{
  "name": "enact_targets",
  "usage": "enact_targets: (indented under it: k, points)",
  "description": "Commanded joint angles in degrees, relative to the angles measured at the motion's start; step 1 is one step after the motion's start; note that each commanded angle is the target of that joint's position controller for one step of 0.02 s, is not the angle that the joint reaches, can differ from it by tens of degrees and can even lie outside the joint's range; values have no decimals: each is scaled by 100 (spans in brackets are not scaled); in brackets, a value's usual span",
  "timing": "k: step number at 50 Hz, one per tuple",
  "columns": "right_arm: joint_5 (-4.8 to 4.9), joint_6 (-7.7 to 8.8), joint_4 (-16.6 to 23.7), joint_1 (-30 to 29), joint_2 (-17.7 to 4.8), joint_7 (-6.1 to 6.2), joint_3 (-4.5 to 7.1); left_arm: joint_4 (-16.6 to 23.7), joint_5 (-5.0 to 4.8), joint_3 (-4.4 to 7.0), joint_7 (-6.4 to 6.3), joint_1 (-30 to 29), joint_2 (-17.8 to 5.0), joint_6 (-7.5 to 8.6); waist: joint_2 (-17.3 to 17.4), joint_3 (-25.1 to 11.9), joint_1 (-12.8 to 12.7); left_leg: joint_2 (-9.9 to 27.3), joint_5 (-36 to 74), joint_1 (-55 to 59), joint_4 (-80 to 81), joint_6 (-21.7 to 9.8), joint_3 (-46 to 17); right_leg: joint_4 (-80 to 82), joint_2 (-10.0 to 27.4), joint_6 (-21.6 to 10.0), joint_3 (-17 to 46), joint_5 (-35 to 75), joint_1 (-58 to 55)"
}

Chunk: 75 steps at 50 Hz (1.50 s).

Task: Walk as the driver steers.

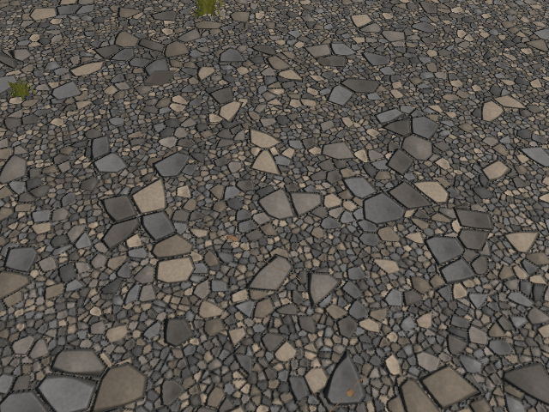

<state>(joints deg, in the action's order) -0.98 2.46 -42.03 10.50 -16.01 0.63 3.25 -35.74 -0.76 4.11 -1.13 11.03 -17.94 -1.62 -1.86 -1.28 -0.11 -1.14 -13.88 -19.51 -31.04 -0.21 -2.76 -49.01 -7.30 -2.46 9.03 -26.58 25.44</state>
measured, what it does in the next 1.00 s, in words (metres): walks ahead: right foot, then left foot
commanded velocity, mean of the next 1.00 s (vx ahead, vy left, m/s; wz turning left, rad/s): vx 0.45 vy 0.00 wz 0.04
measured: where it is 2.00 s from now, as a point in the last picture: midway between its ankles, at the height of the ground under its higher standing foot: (265, 259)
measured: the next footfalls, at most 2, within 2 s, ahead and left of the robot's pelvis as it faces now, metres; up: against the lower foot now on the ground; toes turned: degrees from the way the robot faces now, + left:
right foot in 0.38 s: +0.22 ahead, -0.20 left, +0.00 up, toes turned -13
left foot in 0.90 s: +0.56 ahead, -0.01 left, +0.00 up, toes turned +6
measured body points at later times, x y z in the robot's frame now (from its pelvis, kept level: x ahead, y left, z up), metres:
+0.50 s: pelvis +0.18 -0.09 +0.00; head +0.20 -0.11 +0.45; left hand +0.39 +0.13 -0.07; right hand +0.17 -0.38 -0.13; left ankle +0.11 +0.09 -0.64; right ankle +0.18 -0.19 -0.73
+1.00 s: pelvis +0.45 -0.08 -0.01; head +0.50 -0.07 +0.44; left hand +0.50 +0.21 -0.13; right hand +0.65 -0.33 -0.10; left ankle +0.52 -0.01 -0.73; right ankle +0.30 -0.23 -0.62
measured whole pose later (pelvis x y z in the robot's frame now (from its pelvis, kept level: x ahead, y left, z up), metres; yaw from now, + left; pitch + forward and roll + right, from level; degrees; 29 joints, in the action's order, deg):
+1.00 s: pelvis +0.45 -0.08 -0.01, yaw +8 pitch +1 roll +0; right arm 1.2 2.6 -38.1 9.5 -17.2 -2.4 4.1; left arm -44.3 -1.3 3.0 -0.3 15.7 -16.2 5.4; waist 0.2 4.0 -0.4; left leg -5.4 -10.8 -25.1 -34.3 -6.7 1.9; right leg -70.5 1.5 0.4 0.7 -25.8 15.9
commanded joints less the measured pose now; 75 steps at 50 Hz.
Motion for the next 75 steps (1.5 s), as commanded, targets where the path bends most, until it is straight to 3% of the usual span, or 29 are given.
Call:
enact_targets:
  k: [1, 9, 14, 16, 18, 19, 20, 21, 22, 24, 27, 39, 42, 44, 45, 46, 47, 48, 49, 51, 55, 60, 65, 68, 69, 70, 71, 72, 75]
  points:
    - [84, 100, 397, 139, -860, 78, 262, 448, 22, 252, 27, -91, -861, 145, 1016, 135, 127, 1848, -1825, 1617, 1788, -962, -2377, -1391, 674, 259, -109, 181, 2100]
    - [56, 173, 201, 641, -961, 92, 282, 705, -45, 53, 238, -727, -226, 266, 950, 256, 490, 1602, 61, 1641, 2155, -915, -409, -530, 1106, 530, -657, 1590, 1879]
    - [201, 168, -6, 835, -1160, -31, 334, 749, -58, -44, 353, -993, -66, 325, 921, 415, 537, 1648, 347, 1298, 2126, -863, 145, 863, 1028, 307, -981, 1539, 733]
    - [305, 122, -126, 903, -1258, -93, 348, 745, -70, -16, 379, -926, -174, 371, 951, 520, 388, 1790, 575, 1275, 1993, -898, 33, 1342, 899, 97, -1126, 1291, 246]
    - [359, 91, -212, 839, -1213, -122, 289, 423, -48, 166, 339, 21, -469, 407, 748, 123, -236, 1588, 2091, 973, 942, -720, 268, 2105, 591, -169, -1356, 1695, -1391]
    - [305, 131, -224, 874, -954, -132, 181, 205, -9, 320, 268, 869, -786, 398, 506, -475, -665, 1244, 2272, 439, -317, -470, 611, 2058, 815, -322, -1061, 1816, -2744]
    - [98, 223, 92, 1024, -344, -174, -45, 165, 155, 444, 153, 1649, -1495, 373, -1030, -1435, -780, 541, -144, -1575, -2752, 35, 854, 2193, 2630, -1031, 1349, 1673, -4796]
    - [232, 331, 91, 942, -513, -129, -2, 151, 158, 399, 163, 1778, -1384, 420, -1279, -1873, -840, 91, -1958, -2346, -3975, 92, -92, 3046, 3227, -1516, 3038, 1168, -4616]
    - [385, 355, 125, 670, -969, -127, 152, 89, 117, 273, 198, 1511, -1040, 487, -792, -1118, -806, 370, -1642, -2724, -4374, 9, -420, 3126, 3052, -1297, 2257, 937, -4006]
    - [307, 281, 133, 427, -877, -116, 155, 34, 41, 99, 232, 791, -508, 552, -573, -237, -406, 789, -667, -2598, -3940, -52, -224, 3409, 2504, -954, 932, 1018, -2793]
    - [285, 67, -35, 747, -585, -126, 158, -56, 126, 67, 224, 295, -266, 727, -631, 112, 12, 881, 235, -1945, -3654, 41, -259, 3915, 2167, -780, -118, 2109, -1916]
    - [225, 45, 680, -969, -169, -434, -10, -766, 30, 241, 14, 856, -677, 653, 8, 855, -381, 570, 1572, -2241, -674, -240, 360, 3977, 2347, -550, -1863, 3856, -2865]
    - [230, 17, 836, -819, -401, -494, 100, -805, -14, 300, -46, 820, -926, 506, -265, 426, -121, 103, 755, -1529, -577, -560, 865, 3010, 2361, -392, -2088, 6523, -3314]
    - [254, -31, 662, 291, -817, -438, 325, -774, -51, 323, -85, 702, -1076, 418, -381, -261, 543, -320, 458, 38, -428, -877, 1015, 1345, 2228, -244, -2180, 7508, -3049]
    - [247, -82, 466, 1198, -1158, -332, 507, -722, -56, 279, -105, 631, -1018, 450, -130, -707, 1052, -264, 744, 1681, -57, -1121, 568, -127, 1986, -28, -2216, 6469, -2015]
    - [259, -98, 411, 1346, -1748, -222, 602, -477, 206, 24, -25, 1188, -146, 561, 1466, -1176, 482, 1226, 745, 3794, -34, -1951, -2089, -2338, 1030, 335, -2005, 776, 482]
    - [235, 3, 616, 1397, -1629, -256, 523, -315, 70, -61, 66, 1027, -244, 809, 1294, -2227, 550, 2073, -335, 4584, 1064, -2784, -4745, -3499, 331, 405, -553, -901, 1582]
    - [187, 63, 583, 1291, -1238, -265, 430, -153, -158, 58, 134, 277, -677, 949, 698, -1595, 806, 1891, -335, 4170, 1394, -2336, -4038, -3443, 708, 281, -173, -356, 2084]
    - [212, 108, 582, 970, -1066, -258, 378, -42, -177, 20, 132, 51, -628, 1016, 371, -861, 574, 1649, 13, 3288, 1425, -2084, -3254, -2900, 959, 187, -241, 170, 2068]
    - [170, 136, 725, 317, -742, -228, 269, -140, 78, 70, 69, 118, -639, 974, 103, -249, 76, 1211, 1214, 1785, 1542, -1827, -2262, -2028, 1305, 263, -290, 636, 1358]
    - [157, 154, 709, 271, -854, -113, 284, -136, 186, 20, 63, 152, -405, 736, 291, -19, -121, 900, 2129, 622, 1806, -1787, -1535, -1060, 1337, 603, -539, 1080, 868]
    - [223, 49, 551, 645, -1004, 12, 323, 108, 132, -115, 120, -1006, -148, 753, 595, 109, 340, 442, 1290, 211, 1627, -1311, -1124, 1172, 897, 745, -678, 2959, 335]
    - [262, -25, 429, 939, -959, 37, 323, 206, 19, 19, 237, -1269, -493, 868, 806, 63, 364, 787, 599, 932, 988, -1139, -2004, 2002, 730, 538, -390, 2641, 44]
    - [216, -39, 514, 781, -680, 28, 245, -25, 58, 202, 197, -220, -757, 953, 895, -351, -237, 495, 889, 786, -118, -798, -1989, 2348, 900, 101, -411, 2265, -1486]
    - [129, -20, 612, 871, -306, 7, 108, -85, 151, 286, 146, 618, -1063, 965, 203, -1138, -542, 118, 59, 129, -1743, -567, -1471, 2316, 1906, -272, 570, 1825, -2913]
    - [316, 31, 791, 1670, -71, 7, 20, -310, 219, 386, 180, 1054, -1513, 888, -1754, -1686, -165, -580, -2130, -1886, -3534, -204, -749, 2951, 3133, -1249, 3382, 404, -4466]
    - [380, 23, 628, 1592, -712, 37, 127, -234, 80, 289, 211, 917, -965, 865, -1148, -1274, -313, -79, -1836, -2597, -4285, -106, -848, 3233, 3166, -1195, 3807, -950, -4233]
    - [321, -12, 689, 944, -1013, 37, 217, -181, 63, 189, 179, 679, -616, 826, -631, -586, -474, 104, -1282, -2730, -4454, -67, -725, 3278, 2890, -927, 2810, -694, -3599]
    - [227, -60, 847, 468, -788, -20, 243, -248, 163, 56, 137, 193, -314, 767, -393, 139, -191, 570, -446, -2175, -3936, -24, -534, 3545, 2228, -657, 983, 1249, -2179]
Velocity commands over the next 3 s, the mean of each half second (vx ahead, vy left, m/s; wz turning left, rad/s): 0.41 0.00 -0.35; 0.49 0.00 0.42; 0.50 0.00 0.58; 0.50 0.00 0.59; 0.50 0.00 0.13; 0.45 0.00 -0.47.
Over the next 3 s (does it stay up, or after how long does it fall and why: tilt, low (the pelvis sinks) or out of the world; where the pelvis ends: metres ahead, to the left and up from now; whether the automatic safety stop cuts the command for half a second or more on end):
stays up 1.37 0.47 0.00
